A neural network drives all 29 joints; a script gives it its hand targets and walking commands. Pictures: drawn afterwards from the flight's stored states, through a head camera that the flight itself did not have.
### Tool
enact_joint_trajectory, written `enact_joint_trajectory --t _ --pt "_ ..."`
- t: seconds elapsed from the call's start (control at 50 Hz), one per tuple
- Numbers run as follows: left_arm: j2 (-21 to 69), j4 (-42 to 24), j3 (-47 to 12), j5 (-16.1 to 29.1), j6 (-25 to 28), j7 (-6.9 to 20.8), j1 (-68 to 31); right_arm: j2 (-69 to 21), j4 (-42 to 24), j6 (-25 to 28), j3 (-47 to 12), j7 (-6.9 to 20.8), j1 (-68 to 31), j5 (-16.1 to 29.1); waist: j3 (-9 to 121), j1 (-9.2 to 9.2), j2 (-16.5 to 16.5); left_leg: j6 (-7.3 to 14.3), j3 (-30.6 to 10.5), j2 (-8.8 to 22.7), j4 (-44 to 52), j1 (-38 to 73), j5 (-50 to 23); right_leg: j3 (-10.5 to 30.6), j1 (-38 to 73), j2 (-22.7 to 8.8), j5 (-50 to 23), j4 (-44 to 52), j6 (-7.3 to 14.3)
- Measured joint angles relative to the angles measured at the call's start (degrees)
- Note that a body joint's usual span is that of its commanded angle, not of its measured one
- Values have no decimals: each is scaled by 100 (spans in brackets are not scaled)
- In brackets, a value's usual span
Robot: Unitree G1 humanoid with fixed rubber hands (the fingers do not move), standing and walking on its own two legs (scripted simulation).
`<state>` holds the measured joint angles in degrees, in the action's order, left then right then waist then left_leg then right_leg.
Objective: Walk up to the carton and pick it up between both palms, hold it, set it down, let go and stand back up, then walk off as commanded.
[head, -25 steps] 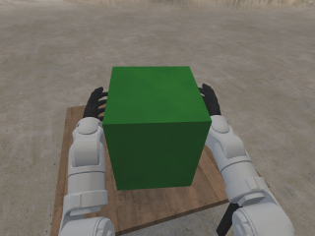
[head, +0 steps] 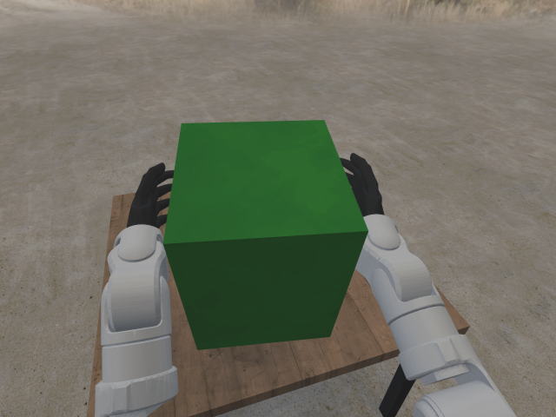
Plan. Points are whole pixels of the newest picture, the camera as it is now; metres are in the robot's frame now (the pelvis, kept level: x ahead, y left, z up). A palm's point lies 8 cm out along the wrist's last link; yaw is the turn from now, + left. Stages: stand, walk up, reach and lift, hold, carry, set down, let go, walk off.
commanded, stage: hold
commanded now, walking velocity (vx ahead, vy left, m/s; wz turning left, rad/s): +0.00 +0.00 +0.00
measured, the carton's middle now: (260, 236) +0.35 +0.01 +0.14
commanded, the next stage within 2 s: none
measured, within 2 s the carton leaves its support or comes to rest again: neither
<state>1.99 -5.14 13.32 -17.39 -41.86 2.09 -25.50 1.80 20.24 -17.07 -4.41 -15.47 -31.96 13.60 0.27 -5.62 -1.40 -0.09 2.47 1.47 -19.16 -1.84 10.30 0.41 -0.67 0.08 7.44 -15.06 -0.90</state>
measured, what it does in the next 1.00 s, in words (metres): stands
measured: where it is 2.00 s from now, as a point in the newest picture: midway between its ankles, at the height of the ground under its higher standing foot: outside the picture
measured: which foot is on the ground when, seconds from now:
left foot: down 0.00-1.00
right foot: down 0.00-1.00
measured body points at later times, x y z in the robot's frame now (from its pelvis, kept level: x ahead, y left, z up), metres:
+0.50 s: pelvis +0.01 -0.01 +0.00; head -0.03 +0.01 +0.45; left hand +0.39 +0.15 +0.19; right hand +0.39 -0.15 +0.18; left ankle +0.01 +0.11 -0.75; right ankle +0.02 -0.13 -0.75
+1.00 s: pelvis +0.00 +0.00 +0.00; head -0.05 +0.01 +0.45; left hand +0.35 +0.15 +0.18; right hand +0.36 -0.14 +0.18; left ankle +0.01 +0.11 -0.75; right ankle +0.02 -0.13 -0.75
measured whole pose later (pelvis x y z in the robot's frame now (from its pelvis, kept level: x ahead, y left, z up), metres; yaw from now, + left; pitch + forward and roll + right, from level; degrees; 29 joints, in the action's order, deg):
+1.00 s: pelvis +0.00 +0.00 +0.00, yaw +0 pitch -7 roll -1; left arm 2.2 -0.5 13.6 -18.3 -41.9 2.5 -27.1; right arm 1.5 23.0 -17.9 -2.8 -14.3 -32.6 11.3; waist -0.4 -5.1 -1.4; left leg -0.1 2.5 1.4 -18.6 -1.5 9.8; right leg 0.4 -0.5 0.1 7.1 -14.7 -0.9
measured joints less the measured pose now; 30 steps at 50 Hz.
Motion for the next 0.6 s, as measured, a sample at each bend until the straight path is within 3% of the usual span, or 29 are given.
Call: enact_joint_trajectory --t 0.12,0.24,0.48,0.6 --pt "184 870 154 -207 29 -1 -447 -2 578 -144 378 298 -209 -405 -25 25 0 11 0 -1 21 12 -90 0 -3 0 -66 -12 0" --pt "180 1378 285 -212 263 -31 -890 -2 868 11 625 364 -485 -539 -52 104 -1 18 -1 -2 76 12 -141 -1 -46 1 -74 -51 0" --pt "128 1526 453 -260 412 44 -1024 -35 1150 145 652 384 -763 -630 -70 182 -4 16 0 -5 221 31 -95 0 -59 1 3 28 0" --pt "13 886 272 -121 318 50 -561 -37 813 275 275 156 -495 -142 -70 121 -4 -2 0 -5 216 32 -24 0 -52 1 75 33 0"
